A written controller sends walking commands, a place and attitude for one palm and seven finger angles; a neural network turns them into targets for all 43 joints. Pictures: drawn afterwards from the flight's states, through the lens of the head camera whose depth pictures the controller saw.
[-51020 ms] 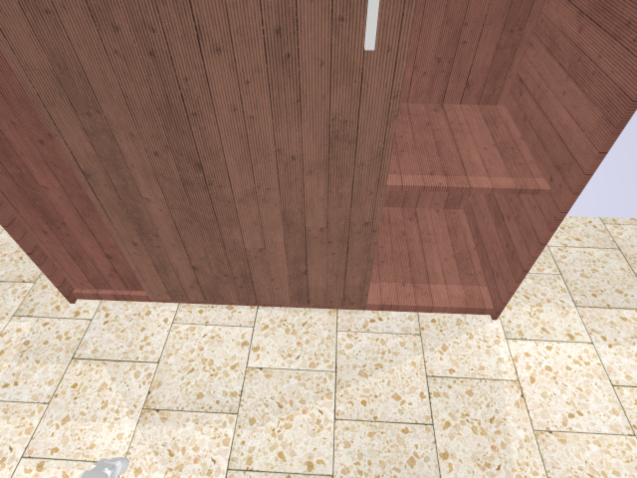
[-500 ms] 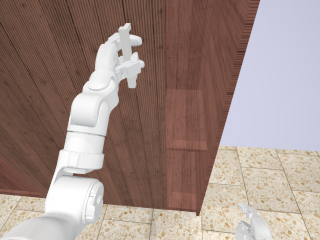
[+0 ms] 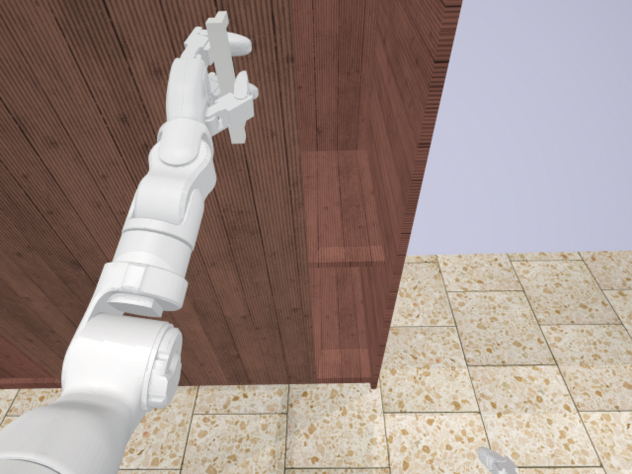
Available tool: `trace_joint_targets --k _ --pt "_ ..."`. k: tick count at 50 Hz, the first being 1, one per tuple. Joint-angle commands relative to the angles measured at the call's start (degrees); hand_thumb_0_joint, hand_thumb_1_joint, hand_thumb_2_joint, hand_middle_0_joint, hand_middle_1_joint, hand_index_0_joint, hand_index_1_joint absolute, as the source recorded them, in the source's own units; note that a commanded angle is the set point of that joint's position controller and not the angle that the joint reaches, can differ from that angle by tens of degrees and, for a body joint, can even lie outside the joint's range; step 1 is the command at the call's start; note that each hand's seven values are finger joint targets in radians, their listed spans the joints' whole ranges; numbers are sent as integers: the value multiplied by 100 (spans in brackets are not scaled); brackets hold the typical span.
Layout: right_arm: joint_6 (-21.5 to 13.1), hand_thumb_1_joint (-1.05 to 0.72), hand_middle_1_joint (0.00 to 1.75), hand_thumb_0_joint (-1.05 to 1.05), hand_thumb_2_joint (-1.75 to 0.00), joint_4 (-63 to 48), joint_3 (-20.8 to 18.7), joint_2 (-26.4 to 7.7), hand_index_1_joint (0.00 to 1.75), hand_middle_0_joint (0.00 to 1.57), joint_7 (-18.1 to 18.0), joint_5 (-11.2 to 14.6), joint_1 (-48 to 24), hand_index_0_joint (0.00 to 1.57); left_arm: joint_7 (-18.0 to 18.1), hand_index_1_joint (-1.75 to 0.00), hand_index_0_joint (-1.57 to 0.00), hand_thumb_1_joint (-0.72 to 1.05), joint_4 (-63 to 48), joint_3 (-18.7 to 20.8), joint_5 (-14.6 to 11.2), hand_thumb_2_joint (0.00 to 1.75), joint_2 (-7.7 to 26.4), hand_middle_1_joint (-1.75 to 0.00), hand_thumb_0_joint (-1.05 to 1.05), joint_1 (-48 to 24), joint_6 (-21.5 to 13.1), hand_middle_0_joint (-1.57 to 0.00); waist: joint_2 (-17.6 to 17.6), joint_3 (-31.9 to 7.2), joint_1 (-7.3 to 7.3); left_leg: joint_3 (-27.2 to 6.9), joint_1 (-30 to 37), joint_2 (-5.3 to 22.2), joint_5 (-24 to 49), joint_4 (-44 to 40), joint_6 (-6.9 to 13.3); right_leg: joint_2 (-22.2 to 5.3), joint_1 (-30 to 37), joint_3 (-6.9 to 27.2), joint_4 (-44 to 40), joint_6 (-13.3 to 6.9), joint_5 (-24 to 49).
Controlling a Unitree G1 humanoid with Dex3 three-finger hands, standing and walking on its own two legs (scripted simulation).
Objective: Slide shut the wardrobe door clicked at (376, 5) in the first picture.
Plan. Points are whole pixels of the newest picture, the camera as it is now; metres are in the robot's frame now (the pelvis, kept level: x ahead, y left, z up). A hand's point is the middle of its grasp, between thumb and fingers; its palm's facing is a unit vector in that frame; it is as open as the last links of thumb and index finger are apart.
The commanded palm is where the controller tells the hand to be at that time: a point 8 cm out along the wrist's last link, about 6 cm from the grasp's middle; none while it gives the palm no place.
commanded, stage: step sideways, sliding the door along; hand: left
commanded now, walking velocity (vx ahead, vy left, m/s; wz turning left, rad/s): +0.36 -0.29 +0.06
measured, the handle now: (230, 80) +0.50 +0.13 +0.27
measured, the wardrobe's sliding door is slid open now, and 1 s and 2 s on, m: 0.17 0.12 0.00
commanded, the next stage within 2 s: none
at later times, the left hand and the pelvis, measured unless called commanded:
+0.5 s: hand (254, 107) +0.46 +0.09 +0.26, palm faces +0.20 -0.97 -0.10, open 6.4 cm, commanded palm +0.43 +0.08 +0.26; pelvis +0.03 -0.07 -0.01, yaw +5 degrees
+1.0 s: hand (303, 102) +0.47 +0.03 +0.26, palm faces +0.38 -0.92 -0.08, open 6.5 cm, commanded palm +0.44 -0.01 +0.26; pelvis +0.12 -0.16 +0.00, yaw +12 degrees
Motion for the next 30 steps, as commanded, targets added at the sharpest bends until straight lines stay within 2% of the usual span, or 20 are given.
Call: trace_joint_targets --k 1,4,6,7,8,9,10,12,13,15,16,17,18,19,20,21,22,25,28,30 --pt "-195 -90 30 0 -90 -1085 -189 -734 30 20 -195 -36 -738 20 -281 -140 -45 90 -2220 -359 10 90 406 -140 0 -3342 -1292 -45 801 -1464 -129 -1889 1319 1392 -1662 -895 805 235 -1238 -193 1176 -101 -752" --pt "-162 -90 30 0 -90 -1069 -221 -763 30 20 -207 -38 -624 20 -281 -140 -45 90 -2657 -391 7 90 576 -140 0 -3574 -1400 -45 854 -1564 -116 -1987 1975 1617 155 -414 959 113 -1488 -68 1107 -177 -1041" --pt "-145 -90 30 0 -90 -1063 -220 -754 30 20 -176 -13 -634 20 -280 -140 -45 90 -2659 -372 32 90 592 -140 0 -3439 -1396 -45 805 -1708 -50 -1374 1888 1489 1459 175 834 56 -791 -82 306 -204 -503" --pt "-119 -90 30 0 -90 -1094 -207 -726 30 20 -154 20 -667 20 -288 -140 -45 90 -2699 -464 40 90 463 -140 0 -3436 -1379 -45 576 -1782 -34 -873 1428 1211 1587 506 639 11 -23 -98 -296 -257 -34" --pt "-91 -90 30 0 -90 -1107 -216 -698 30 20 -152 36 -732 20 -276 -140 -45 90 -2645 -371 97 90 557 -140 0 -3333 -1347 -45 -235 -1784 23 -167 589 746 1218 1199 392 -328 849 261 -729 -419 392" --pt "-87 -90 30 0 -90 -1106 -254 -660 30 20 -148 74 -770 20 -252 -140 -45 90 -2574 -312 155 90 612 -140 0 -3192 -1278 -45 -1512 -1650 61 163 -712 243 402 2038 173 -959 1678 1224 -996 -813 685" --pt "-128 -90 30 0 -90 -1103 -305 -630 30 20 -164 102 -937 20 -284 -140 -45 90 -2523 -272 143 90 524 -140 0 -3316 -1302 -45 -2266 -1123 157 43 -1642 -52 -1388 2865 68 -1550 1963 2140 -1098 -1388 2115" --pt "-244 -90 30 0 -90 -951 -273 -456 30 20 -125 75 -810 20 -327 -140 -45 90 -2865 -696 190 90 -6 -140 0 -3528 -1570 -45 -1282 -1146 113 -116 -1684 107 -1829 2897 89 -1685 2421 1700 -342 -1499 4441" --pt "-250 -90 30 0 -90 -957 -219 -358 30 20 -94 39 -791 20 -321 -140 -45 90 -3110 -896 254 90 -219 -140 0 -3696 -1668 -45 -1088 -1312 52 40 -1324 171 -1576 2149 91 -1505 2484 1110 -14 -1325 4849" --pt "-193 -90 30 0 -90 -985 -242 -338 30 20 -63 -16 -823 20 -289 -140 -45 90 -3247 -1012 271 90 -308 -140 0 -3656 -1719 -45 -763 -1642 -113 481 423 42 124 407 82 -937 1572 39 824 -799 4644" --pt "-128 -90 30 0 -90 -1028 -355 -484 30 20 -14 3 -758 20 -295 -140 -45 90 -3357 -1112 217 90 -376 -140 0 -3503 -1705 -45 -413 -1996 -236 95 2148 410 1677 -39 270 -698 243 -210 1669 -458 3821" --pt "-62 -90 30 0 -90 -1182 -496 -791 30 20 86 24 -757 20 -352 -140 -45 90 -3563 -1379 83 90 -688 -140 0 -3447 -1682 -45 865 -2268 -242 -2002 3686 1847 3816 175 923 7 -1768 -139 2659 -77 892" --pt "80 -90 30 0 -90 -1309 -423 -701 30 20 246 97 -1020 20 -461 -140 -45 90 -3531 -1638 -11 90 -1044 -140 0 -3570 -1615 -45 789 -2197 -182 -2709 3424 2618 3126 -171 1262 -140 -2020 718 3445 -186 -1220" --pt "221 -90 30 0 -90 -1422 -471 -793 30 20 305 173 -1108 20 -486 -140 -45 90 -3252 -1624 24 90 -1034 -140 0 -3576 -1532 -45 135 -1660 -58 -2852 3044 2715 2554 -283 1295 -189 -2354 913 3540 -291 -1187" --pt "279 -90 30 0 -90 -1383 -406 -621 30 20 283 129 -1180 20 -472 -140 -45 90 -3617 -1596 43 90 -859 -140 0 -3611 -1517 -45 -1 -1265 -110 -2399 2970 2533 3098 -310 1255 -284 -2505 707 3362 -205 -1099" --pt "293 -90 30 0 -90 -1395 -395 -617 30 20 305 100 -1292 20 -473 -140 -45 90 -4002 -1607 108 90 -762 -140 0 -3743 -1553 -45 341 -1313 -100 -2046 2835 2394 3227 -225 1222 -415 -2364 656 3101 -148 -1021" --pt "290 -90 30 0 -90 -1386 -419 -598 30 20 350 132 -1326 20 -497 -140 -45 90 -3949 -1759 151 90 -949 -140 0 -3649 -1550 -45 522 -1383 -110 -1699 2732 2283 3153 -207 1164 -446 -2139 567 2856 -140 -841" --pt "303 -90 30 0 -90 -1518 -519 -660 30 20 426 231 -1306 20 -525 -140 -45 90 -3775 -1709 194 90 -943 -140 0 -3413 -1581 -45 664 -1612 -133 -796 2146 1952 2553 -280 876 -351 -1144 121 2141 -105 -424" --pt "307 -90 30 0 -90 -1705 -539 -681 30 20 437 248 -1344 20 -555 -140 -45 90 -3972 -1710 186 90 -920 -140 0 -3213 -1644 -45 969 -1601 -113 -220 1884 1711 2604 -87 577 -120 -529 -268 1361 -36 -97" --pt "353 -90 30 0 -90 -1783 -514 -651 30 20 423 251 -1367 20 -540 -140 -45 90 -4014 -1632 154 90 -833 -140 0 -2932 -1625 -45 960 -1597 -87 -119 1901 1646 2941 235 433 25 -216 -389 901 -10 244"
